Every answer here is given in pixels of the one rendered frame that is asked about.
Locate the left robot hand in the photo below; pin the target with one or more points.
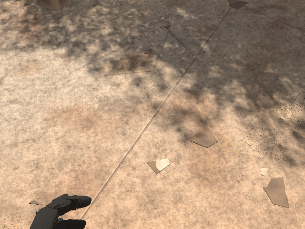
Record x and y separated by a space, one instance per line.
47 217

